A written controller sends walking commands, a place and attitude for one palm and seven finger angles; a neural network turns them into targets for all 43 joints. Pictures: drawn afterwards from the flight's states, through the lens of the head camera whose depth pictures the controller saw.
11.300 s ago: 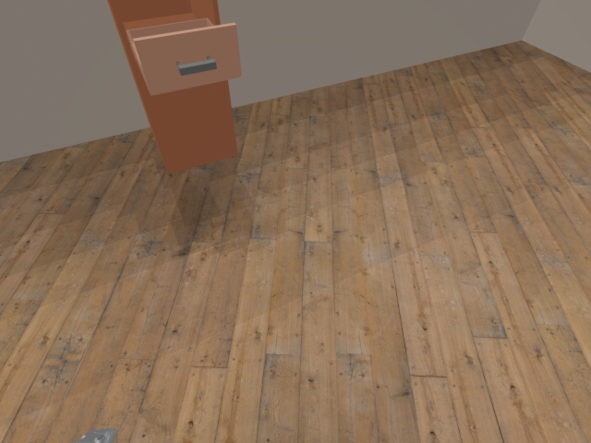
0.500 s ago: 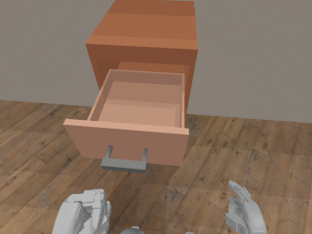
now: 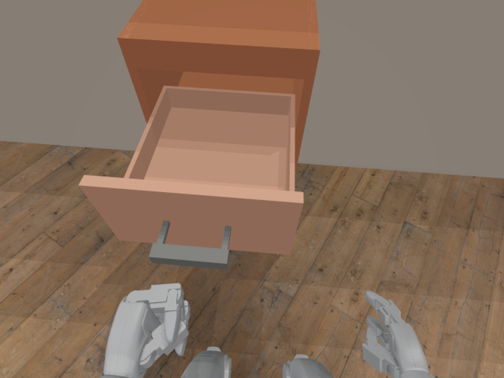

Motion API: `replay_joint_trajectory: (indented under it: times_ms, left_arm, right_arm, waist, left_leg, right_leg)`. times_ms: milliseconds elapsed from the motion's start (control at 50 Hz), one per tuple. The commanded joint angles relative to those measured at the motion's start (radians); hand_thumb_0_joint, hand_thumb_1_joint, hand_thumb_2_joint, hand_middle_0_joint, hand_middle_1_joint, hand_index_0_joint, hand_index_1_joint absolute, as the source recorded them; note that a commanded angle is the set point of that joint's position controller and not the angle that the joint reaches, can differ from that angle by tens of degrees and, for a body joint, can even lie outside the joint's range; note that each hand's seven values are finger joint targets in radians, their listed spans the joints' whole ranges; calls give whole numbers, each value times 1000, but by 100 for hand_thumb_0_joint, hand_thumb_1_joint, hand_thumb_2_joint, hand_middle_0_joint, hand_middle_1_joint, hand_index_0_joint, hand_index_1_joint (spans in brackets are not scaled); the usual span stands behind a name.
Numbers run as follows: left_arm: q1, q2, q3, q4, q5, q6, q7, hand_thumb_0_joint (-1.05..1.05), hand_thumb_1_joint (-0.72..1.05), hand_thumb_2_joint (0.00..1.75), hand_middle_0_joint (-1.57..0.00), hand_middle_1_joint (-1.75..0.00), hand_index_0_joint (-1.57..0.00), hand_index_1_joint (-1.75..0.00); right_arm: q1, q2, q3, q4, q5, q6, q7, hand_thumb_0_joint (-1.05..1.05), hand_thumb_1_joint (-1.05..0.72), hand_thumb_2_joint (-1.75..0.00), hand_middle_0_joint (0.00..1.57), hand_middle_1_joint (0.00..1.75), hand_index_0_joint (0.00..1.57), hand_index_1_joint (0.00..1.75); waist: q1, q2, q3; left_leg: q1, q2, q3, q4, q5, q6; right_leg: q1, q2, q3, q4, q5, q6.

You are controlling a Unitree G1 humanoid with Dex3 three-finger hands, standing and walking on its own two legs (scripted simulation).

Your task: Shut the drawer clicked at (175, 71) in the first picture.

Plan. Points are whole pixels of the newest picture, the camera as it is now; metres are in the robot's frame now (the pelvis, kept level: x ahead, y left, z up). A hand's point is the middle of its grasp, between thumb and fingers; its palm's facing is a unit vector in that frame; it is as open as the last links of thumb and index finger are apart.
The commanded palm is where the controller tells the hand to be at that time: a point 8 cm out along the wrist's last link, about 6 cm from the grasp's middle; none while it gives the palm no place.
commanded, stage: bring the fist close to the handle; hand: left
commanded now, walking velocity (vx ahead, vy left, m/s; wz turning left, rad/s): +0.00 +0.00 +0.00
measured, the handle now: (193, 243) +0.33 +0.11 +0.01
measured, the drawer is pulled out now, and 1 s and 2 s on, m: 0.30 0.30 0.22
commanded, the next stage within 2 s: push the drawer shut in 0.84 s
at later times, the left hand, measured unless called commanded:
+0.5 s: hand (199, 310) +0.22 +0.09 +0.01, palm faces -0.08 -1.00 +0.02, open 3.3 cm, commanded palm +0.20 +0.14 +0.01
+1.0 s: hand (199, 307) +0.23 +0.09 +0.02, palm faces -0.07 -1.00 +0.01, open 3.3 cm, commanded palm +0.21 +0.14 +0.01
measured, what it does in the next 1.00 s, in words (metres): stands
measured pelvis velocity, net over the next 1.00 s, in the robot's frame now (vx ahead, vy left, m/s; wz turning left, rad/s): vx -0.01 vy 0.00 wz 0.00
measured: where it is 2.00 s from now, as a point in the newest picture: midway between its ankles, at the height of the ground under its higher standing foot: outside the picture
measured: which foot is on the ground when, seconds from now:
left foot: down 0.00-1.00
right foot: down 0.00-1.00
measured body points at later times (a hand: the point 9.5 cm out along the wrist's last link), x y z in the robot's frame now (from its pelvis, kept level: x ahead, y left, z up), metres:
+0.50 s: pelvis +0.00 +0.00 -0.03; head +0.08 +0.01 +0.42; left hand +0.22 +0.14 +0.01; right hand +0.19 -0.22 -0.11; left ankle +0.02 +0.10 -0.64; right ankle +0.00 -0.10 -0.64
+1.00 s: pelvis -0.01 +0.00 -0.03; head +0.08 +0.01 +0.42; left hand +0.22 +0.14 +0.02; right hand +0.18 -0.22 -0.11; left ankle +0.02 +0.10 -0.64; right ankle +0.00 -0.10 -0.64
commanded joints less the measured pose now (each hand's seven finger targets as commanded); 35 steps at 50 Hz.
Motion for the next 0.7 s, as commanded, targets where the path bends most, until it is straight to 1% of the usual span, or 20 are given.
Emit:
replay_joint_trajectory:
  times_ms: [0, 20, 80, 120, 160, 180, 200, 220, 240, 280, 320, 380, 420, 460, 480, 520, 540, 560, 600, 680]
  left_arm:
    - [-34, 27, 8, -180, 3, -92, 6, 0, 90, 90, -140, -160, -140, -160]
    - [-40, 27, 8, -187, 2, -99, 6, 0, 90, 90, -140, -160, -140, -160]
    - [-34, 31, 19, -149, 7, -100, 12, 0, 90, 90, -140, -160, -140, -160]
    - [-70, 8, -9, -145, 11, -101, 12, 0, 90, 90, -140, -160, -140, -160]
    - [-92, 13, -2, -136, 12, -107, 19, 0, 90, 90, -140, -160, -140, -160]
    - [-87, 15, 0, -106, 17, -101, 24, 0, 90, 90, -140, -160, -140, -160]
    - [-114, 9, -3, -107, 17, -105, 25, 0, 90, 90, -140, -160, -140, -160]
    - [-120, 16, 5, -105, 19, -110, 27, 0, 90, 90, -140, -160, -140, -160]
    - [-121, 5, -8, -113, 20, -115, 28, 0, 90, 90, -140, -160, -140, -160]
    - [-128, 15, 8, -91, 22, -117, 36, 0, 90, 90, -140, -160, -140, -160]
    - [-145, 0, -7, -80, 24, -124, 38, 0, 90, 90, -140, -160, -140, -160]
    - [-199, 2, -7, -42, 34, -127, 46, 0, 90, 90, -140, -160, -140, -160]
    - [-217, 5, 0, -25, 35, -133, 47, 0, 90, 90, -140, -160, -140, -160]
    - [-229, 11, -2, -83, 28, -140, 46, 0, 90, 90, -140, -160, -140, -160]
    - [-205, 36, 22, -83, 25, -136, 51, 0, 90, 90, -140, -160, -140, -160]
    - [-167, 14, 1, -100, 21, -127, 49, 0, 90, 90, -140, -160, -140, -160]
    - [-171, -3, -15, -100, 16, -119, 48, 0, 90, 90, -140, -160, -140, -160]
    - [-157, 3, -10, -96, 17, -114, 48, 0, 90, 90, -140, -160, -140, -160]
    - [-171, -13, -31, -69, 24, -104, 48, 0, 90, 90, -140, -160, -140, -160]
    - [-183, -12, -38, -60, 34, -113, 53, 0, 90, 90, -140, -160, -140, -160]
  right_arm:
    - [-67, -114, -49, -159, -2, -62, -10, 0, -90, -90, 20, 30, 20, 30]
    - [-68, -114, -50, -156, -3, -64, -9, 0, -90, -90, 20, 30, 20, 30]
    - [-72, -113, -52, -150, -5, -59, -5, 0, -90, -90, 20, 30, 20, 30]
    - [-69, -116, -51, -150, -5, -56, -3, 0, -90, -90, 20, 30, 20, 30]
    - [-71, -116, -51, -145, -8, -55, -2, 0, -90, -90, 20, 30, 20, 30]
    - [-73, -117, -50, -142, -9, -51, -2, 0, -90, -90, 20, 30, 20, 30]
    - [-68, -117, -49, -139, -11, -50, -2, 0, -90, -90, 20, 30, 20, 30]
    - [-71, -118, -51, -136, -11, -49, -1, 0, -90, -90, 20, 30, 20, 30]
    - [-72, -116, -51, -138, -12, -49, 0, 0, -90, -90, 20, 30, 20, 30]
    - [-69, -115, -51, -130, -14, -44, 2, 0, -90, -90, 20, 30, 20, 30]
    - [-76, -115, -50, -130, -14, -41, 6, 0, -90, -90, 20, 30, 20, 30]
    - [-77, -116, -48, -120, -17, -35, 5, 0, -90, -90, 20, 30, 20, 30]
    - [-81, -117, -49, -115, -18, -33, 5, 0, -90, -90, 20, 30, 20, 30]
    - [-83, -115, -50, -123, -18, -31, 7, 0, -90, -90, 20, 30, 20, 30]
    - [-78, -115, -49, -124, -16, -28, 7, 0, -90, -90, 20, 30, 20, 30]
    - [-78, -113, -49, -132, -13, -20, 10, 0, -90, -90, 20, 30, 20, 30]
    - [-73, -111, -47, -132, -11, -17, 11, 0, -90, -90, 20, 30, 20, 30]
    - [-75, -113, -48, -133, -10, -14, 11, 0, -90, -90, 20, 30, 20, 30]
    - [-73, -114, -45, -131, -9, -9, 8, 0, -90, -90, 20, 30, 20, 30]
    - [-81, -116, -45, -133, -12, -9, 5, 0, -90, -90, 20, 30, 20, 30]
  waist:
    - [-20, -51, -159]
    - [-15, -35, -190]
    - [-9, -35, -200]
    - [-22, -37, -206]
    - [-15, -27, -213]
    - [-21, -51, -197]
    - [-27, -59, -212]
    - [-17, -39, -222]
    - [-17, -26, -234]
    - [-15, -44, -248]
    - [-18, -30, -245]
    - [-31, -55, -231]
    - [-25, -47, -246]
    - [-10, -8, -306]
    - [-2, -6, -314]
    - [-2, 2, -328]
    - [-11, -13, -312]
    - [-9, -17, -293]
    - [-29, -54, -262]
    - [-31, -56, -229]
  left_leg:
    - [93, 8, -39, -143, 222, 1]
    - [96, 7, -37, -136, 233, 1]
    - [84, 7, -37, -127, 255, -1]
    - [86, 7, -39, -118, 252, -1]
    - [75, 6, -42, -114, 242, -3]
    - [62, 8, -43, -109, 238, -1]
    - [58, 7, -42, -99, 243, 0]
    - [58, 6, -42, -98, 245, -4]
    - [68, 7, -45, -97, 254, -5]
    - [54, 6, -43, -87, 271, -4]
    - [46, 6, -43, -78, 253, -6]
    - [12, 6, -45, -60, 229, -4]
    - [4, 6, -46, -50, 220, -6]
    - [33, 2, -42, -54, 244, -5]
    - [40, 3, -42, -58, 262, -6]
    - [75, 6, -43, -70, 296, -7]
    - [72, 6, -46, -74, 294, -6]
    - [62, 6, -48, -78, 282, -7]
    - [40, 7, -49, -72, 257, -3]
    - [21, 7, -55, -72, 211, -4]
  right_leg:
    - [106, -16, 68, -179, 226, 11]
    - [110, -17, 71, -169, 241, 10]
    - [109, -16, 70, -153, 267, 8]
    - [84, -17, 63, -143, 265, 9]
    - [76, -18, 63, -134, 248, 7]
    - [66, -14, 65, -137, 245, 7]
    - [70, -16, 66, -130, 259, 9]
    - [67, -16, 66, -121, 257, 6]
    - [55, -16, 60, -112, 260, 5]
    - [64, -16, 63, -104, 281, 5]
    - [41, -17, 64, -97, 265, 5]
    - [19, -15, 68, -93, 236, 4]
    - [6, -16, 68, -80, 224, 3]
    - [32, -20, 73, -78, 247, 1]
    - [45, -17, 72, -77, 262, -1]
    - [51, -18, 65, -77, 298, 2]
    - [53, -18, 60, -83, 300, 3]
    - [51, -16, 60, -87, 287, 3]
    - [39, -15, 60, -95, 270, 6]
    - [3, -14, 55, -94, 208, 4]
